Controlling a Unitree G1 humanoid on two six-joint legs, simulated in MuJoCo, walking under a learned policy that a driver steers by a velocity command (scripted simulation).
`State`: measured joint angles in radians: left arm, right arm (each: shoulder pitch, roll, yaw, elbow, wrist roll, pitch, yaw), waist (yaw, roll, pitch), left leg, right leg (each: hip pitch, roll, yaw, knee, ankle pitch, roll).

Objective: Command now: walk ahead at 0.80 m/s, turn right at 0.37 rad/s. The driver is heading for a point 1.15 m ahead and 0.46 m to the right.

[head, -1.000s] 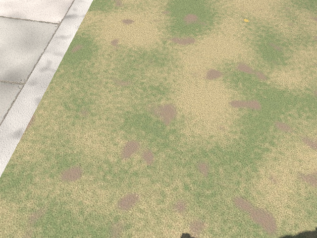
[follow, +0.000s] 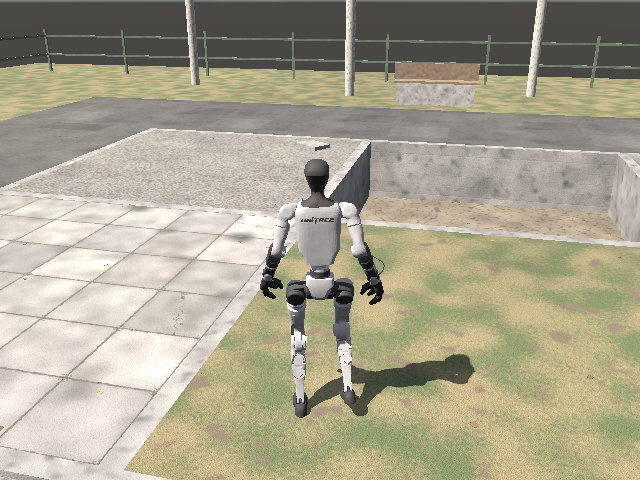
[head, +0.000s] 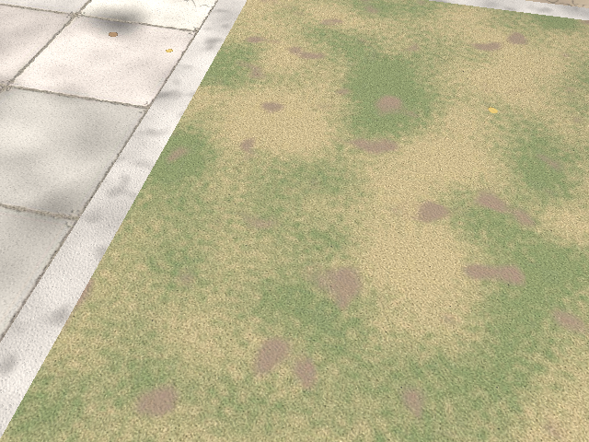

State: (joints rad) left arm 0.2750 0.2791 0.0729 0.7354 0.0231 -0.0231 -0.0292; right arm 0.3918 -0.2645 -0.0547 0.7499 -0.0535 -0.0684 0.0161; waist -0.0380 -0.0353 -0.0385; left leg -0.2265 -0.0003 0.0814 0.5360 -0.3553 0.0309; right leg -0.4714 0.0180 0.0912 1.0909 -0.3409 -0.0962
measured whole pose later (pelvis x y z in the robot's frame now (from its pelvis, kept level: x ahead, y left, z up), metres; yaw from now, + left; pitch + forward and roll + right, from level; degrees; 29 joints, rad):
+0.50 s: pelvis +0.36 -0.09 -0.01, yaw -23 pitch +0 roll -1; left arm 0.35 0.33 0.08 0.81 0.02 -0.01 -0.01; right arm 0.20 -0.23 0.00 0.71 -0.06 -0.09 0.00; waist 0.01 -0.01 0.05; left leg -0.47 0.09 -0.08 1.35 -0.32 -0.01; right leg -0.29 0.22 -0.03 0.56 -0.26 -0.20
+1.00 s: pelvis +0.80 -0.27 +0.00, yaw -42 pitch +1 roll +3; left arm 0.15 0.33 0.03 0.73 0.04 -0.05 -0.04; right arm 0.43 -0.31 -0.06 0.86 -0.04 -0.09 0.01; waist -0.04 -0.04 0.01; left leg -0.16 -0.05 0.07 0.40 -0.27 0.02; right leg -0.58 0.03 0.09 1.21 -0.27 -0.10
